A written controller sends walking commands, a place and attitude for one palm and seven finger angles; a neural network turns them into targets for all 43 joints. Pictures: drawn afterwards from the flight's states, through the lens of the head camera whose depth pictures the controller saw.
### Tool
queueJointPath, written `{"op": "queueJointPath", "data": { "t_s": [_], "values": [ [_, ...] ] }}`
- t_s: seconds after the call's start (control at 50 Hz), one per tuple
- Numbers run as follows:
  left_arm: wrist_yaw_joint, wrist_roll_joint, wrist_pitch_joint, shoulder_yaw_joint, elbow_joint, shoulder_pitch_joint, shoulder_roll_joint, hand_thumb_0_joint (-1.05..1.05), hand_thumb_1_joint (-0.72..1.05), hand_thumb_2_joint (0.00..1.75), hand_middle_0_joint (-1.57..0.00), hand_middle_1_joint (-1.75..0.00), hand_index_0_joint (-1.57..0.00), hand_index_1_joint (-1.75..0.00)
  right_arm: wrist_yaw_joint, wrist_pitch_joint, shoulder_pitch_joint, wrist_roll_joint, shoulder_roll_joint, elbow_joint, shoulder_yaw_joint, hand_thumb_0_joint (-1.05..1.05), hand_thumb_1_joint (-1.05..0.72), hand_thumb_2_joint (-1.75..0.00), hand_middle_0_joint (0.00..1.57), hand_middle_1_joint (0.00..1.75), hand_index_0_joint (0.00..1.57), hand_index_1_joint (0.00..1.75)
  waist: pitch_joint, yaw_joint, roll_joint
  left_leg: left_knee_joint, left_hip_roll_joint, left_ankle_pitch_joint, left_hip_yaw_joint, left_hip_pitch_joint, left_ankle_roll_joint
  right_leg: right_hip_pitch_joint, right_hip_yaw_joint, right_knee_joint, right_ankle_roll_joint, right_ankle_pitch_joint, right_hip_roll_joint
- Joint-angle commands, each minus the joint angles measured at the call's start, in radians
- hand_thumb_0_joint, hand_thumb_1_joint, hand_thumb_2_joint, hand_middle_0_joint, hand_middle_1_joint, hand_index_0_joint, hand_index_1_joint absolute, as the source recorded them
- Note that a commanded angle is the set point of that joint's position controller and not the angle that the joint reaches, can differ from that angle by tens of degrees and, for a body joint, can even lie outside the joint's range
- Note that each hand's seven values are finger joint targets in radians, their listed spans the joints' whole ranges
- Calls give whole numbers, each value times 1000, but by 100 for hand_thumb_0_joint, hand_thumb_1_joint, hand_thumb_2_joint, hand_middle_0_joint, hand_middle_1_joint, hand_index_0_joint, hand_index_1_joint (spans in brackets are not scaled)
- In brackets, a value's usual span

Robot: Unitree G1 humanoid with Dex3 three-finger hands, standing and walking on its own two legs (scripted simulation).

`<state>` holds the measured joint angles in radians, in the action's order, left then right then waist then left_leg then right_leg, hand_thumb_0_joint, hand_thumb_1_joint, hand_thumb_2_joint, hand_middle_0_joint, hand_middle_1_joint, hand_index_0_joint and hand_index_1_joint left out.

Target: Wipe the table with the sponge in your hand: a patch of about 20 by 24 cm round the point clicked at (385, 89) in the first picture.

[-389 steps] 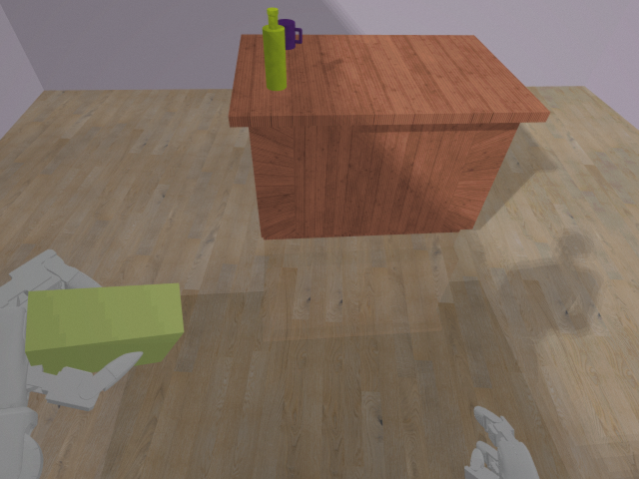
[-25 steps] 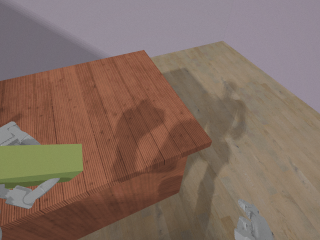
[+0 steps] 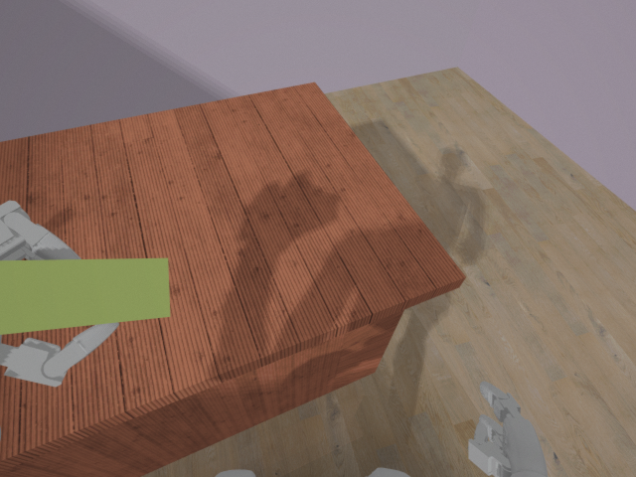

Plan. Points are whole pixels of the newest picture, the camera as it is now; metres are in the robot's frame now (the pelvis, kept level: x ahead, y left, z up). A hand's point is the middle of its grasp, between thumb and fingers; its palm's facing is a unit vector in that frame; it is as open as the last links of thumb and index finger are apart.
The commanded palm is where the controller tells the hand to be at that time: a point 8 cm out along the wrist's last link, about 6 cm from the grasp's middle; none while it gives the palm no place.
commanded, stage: come to a stop and stand still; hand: left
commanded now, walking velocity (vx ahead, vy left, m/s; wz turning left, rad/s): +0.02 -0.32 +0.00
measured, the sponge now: (102, 296) +0.23 +0.21 +0.18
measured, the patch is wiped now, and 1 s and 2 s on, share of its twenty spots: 0.00 0.00 0.00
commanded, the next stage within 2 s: look again from close up in 1.36 s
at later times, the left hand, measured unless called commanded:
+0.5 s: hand (5, 303) +0.21 +0.28 +0.18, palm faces +0.38 -0.85 -0.36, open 9.0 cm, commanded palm +0.16 +0.31 +0.19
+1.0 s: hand (11, 302) +0.23 +0.29 +0.16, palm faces +0.28 -0.87 -0.41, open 9.0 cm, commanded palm +0.17 +0.33 +0.19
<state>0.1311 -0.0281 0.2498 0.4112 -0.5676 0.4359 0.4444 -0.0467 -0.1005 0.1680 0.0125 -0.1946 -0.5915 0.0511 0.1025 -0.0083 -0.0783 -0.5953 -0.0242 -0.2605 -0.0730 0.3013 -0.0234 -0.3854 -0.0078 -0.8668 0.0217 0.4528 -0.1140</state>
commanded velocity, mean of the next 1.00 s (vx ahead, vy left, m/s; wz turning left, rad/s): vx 0.00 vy -0.04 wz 0.00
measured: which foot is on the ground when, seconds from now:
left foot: down 0.00-1.00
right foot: up 0.00-0.08, down 0.10-1.00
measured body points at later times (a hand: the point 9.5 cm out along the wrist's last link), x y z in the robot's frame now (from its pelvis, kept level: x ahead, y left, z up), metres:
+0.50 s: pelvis +0.00 +0.03 +0.02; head +0.00 +0.05 +0.47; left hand +0.19 +0.32 +0.20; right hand +0.17 -0.20 -0.05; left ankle +0.03 +0.15 -0.72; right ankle +0.01 -0.08 -0.72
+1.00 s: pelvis +0.01 +0.05 +0.02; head +0.03 +0.08 +0.47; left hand +0.21 +0.34 +0.18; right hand +0.17 -0.17 -0.06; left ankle +0.03 +0.15 -0.72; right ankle +0.01 -0.08 -0.72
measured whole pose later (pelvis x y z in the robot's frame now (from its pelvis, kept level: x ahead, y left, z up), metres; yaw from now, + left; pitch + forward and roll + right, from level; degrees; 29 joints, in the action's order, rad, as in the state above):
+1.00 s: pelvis +0.01 +0.05 +0.02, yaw -1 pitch +0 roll -1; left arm 0.07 -0.04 0.24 0.32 -0.43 0.45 0.41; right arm -0.03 -0.16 0.24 0.01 -0.18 -0.60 -0.03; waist 0.06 -0.02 -0.04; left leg -0.45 0.00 -0.20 -0.07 0.25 0.04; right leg -0.20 0.05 -0.42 0.01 0.21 -0.02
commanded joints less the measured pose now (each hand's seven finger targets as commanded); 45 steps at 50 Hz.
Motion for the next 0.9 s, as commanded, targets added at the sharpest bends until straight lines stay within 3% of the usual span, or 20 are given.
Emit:
{"op": "queueJointPath", "data": {
  "t_s": [0.0,0.06,0.12,0.14,0.16,0.2,0.24,0.3,0.36,0.42,0.6,0.62,0.64,0.66,0.68,0.7,0.74,0.78,0.84,0.88],
  "values": [
    [3,-13,40,143,-172,-43,137,0,10,130,-120,-160,-120,-160,8,-51,-37,4,-109,132,15,0,-90,-90,20,30,20,30,-223,-3,272,194,-204,445,176,-81,178,10,70,11,-11,-22,74],
    [-9,-20,25,105,-179,-30,112,0,10,130,-120,-160,-120,-160,19,-61,-33,8,-110,143,-10,0,-90,-90,20,30,20,30,-247,-3,229,122,-182,295,145,-34,113,191,79,378,-20,-178,93],
    [-14,-25,9,72,-180,-77,110,0,10,130,-120,-160,-120,-160,15,-69,-59,-1,-98,142,-36,0,-90,-90,20,30,20,30,-234,21,128,90,-78,41,116,27,59,276,-61,497,-61,-404,38],
    [-16,-36,-14,61,-144,-49,80,0,10,130,-120,-160,-120,-160,18,-70,-36,4,-105,138,-13,0,-90,-90,20,30,20,30,-242,19,-30,13,-22,40,85,-32,39,211,-149,507,-95,-392,-10],
    [-18,-42,-29,33,-142,-40,58,0,10,130,-120,-160,-120,-160,21,-63,-33,-1,-116,139,-8,0,-90,-90,20,30,20,30,-226,22,-86,-32,-4,49,80,-72,33,147,-160,530,-129,-367,-46],
    [-11,-46,-41,74,-138,-47,105,0,10,130,-120,-160,-120,-160,7,-55,-59,-1,-111,131,-22,0,-90,-90,20,30,20,30,-198,23,17,65,-33,85,101,-150,37,72,-106,524,-115,-316,-17],
    [-7,-43,-37,75,-132,-78,109,0,10,130,-120,-160,-120,-160,-4,-46,-75,-5,-106,133,-36,0,-90,-90,20,30,20,30,-180,12,126,210,-86,82,156,-105,48,128,-34,481,-53,-246,61],
    [-6,-29,-32,65,-160,-133,115,0,10,130,-120,-160,-120,-160,-16,-50,-94,-5,-101,141,-43,0,-90,-90,20,30,20,30,-148,8,223,312,-119,-13,207,-30,61,209,-10,472,-34,-236,89],
    [-3,-23,-30,25,-127,-102,68,0,10,130,-120,-160,-120,-160,-15,-55,-73,-5,-106,145,-43,0,-90,-90,20,30,20,30,-142,3,206,326,-106,-95,190,13,62,262,-3,501,-34,-233,92],
    [0,-20,-31,13,-133,-52,57,0,10,130,-120,-160,-120,-160,-13,-60,-71,-5,-112,146,-38,0,-90,-90,20,30,20,30,-168,6,204,313,-87,-55,171,-12,52,283,-1,527,-37,-260,85],
    [13,-26,-38,50,-151,-43,97,0,10,130,-120,-160,-120,-160,-21,-45,-77,-1,-123,153,-28,0,-90,-90,20,30,20,30,-198,5,165,269,-67,88,140,-90,40,263,-10,548,-40,-344,69],
    [-1,128,58,596,-315,-1040,859,0,10,130,-120,-160,-120,-160,-17,-87,67,-49,-166,144,-3,0,-90,-90,20,30,20,30,-6,-35,24,92,-99,149,64,71,60,80,-77,631,10,-378,-6],
    [-44,25,17,189,245,-482,248,0,10,130,-120,-160,-120,-160,-13,-80,-3,-17,-45,81,-43,0,-90,-90,20,30,20,30,-200,-9,2,112,3,160,72,-102,53,97,-102,571,-74,-366,-22],
    [-37,-3,25,148,161,-248,195,0,10,130,-120,-160,-120,-160,-9,-94,-9,-13,-108,143,-6,0,-90,-90,20,30,20,30,-132,-54,70,113,-26,148,65,-105,32,116,-155,607,-42,-425,-2],
    [-44,-22,19,50,190,-191,90,0,10,130,-120,-160,-120,-160,-1,-100,8,-2,-133,143,-2,0,-90,-90,20,30,20,30,-201,-31,127,156,-14,126,69,-124,31,195,-121,556,-62,-376,-5],
    [-52,-37,31,-7,119,-153,17,0,10,130,-120,-160,-120,-160,12,-111,-30,9,-126,140,2,0,-90,-90,20,30,20,30,-255,-32,254,187,-31,168,56,-181,44,211,-88,505,-52,-380,21],
    [-47,-35,46,-35,-16,-116,34,0,10,130,-120,-160,-120,-160,32,-116,-30,4,-137,152,-6,0,-90,-90,20,30,20,30,-266,-39,204,212,-52,169,91,-138,48,243,-42,488,-36,-325,48],
    [-41,-30,44,-41,-60,-80,49,0,10,130,-120,-160,-120,-160,38,-122,-42,3,-129,161,-12,0,-90,-90,20,30,20,30,-235,-41,83,227,-43,60,96,-83,49,250,-41,514,-24,-258,56],
    [-25,-27,47,52,-72,-65,129,0,10,130,-120,-160,-120,-160,24,-124,-50,3,-127,172,-16,0,-90,-90,20,30,20,30,-192,-33,-24,240,-37,-7,117,-54,45,216,-30,543,-29,-190,61],
    [-22,-32,57,112,-74,-92,168,0,10,130,-120,-160,-120,-160,10,-120,-49,-1,-126,172,-19,0,-90,-90,20,30,20,30,-172,-26,-15,239,-32,-1,124,-57,42,187,-38,554,-33,-176,58]
  ]
}}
